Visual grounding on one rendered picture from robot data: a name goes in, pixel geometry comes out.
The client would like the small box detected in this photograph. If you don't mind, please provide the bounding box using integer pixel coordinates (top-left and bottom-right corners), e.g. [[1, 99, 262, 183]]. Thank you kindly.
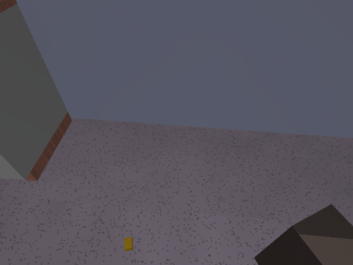
[[124, 237, 133, 251]]

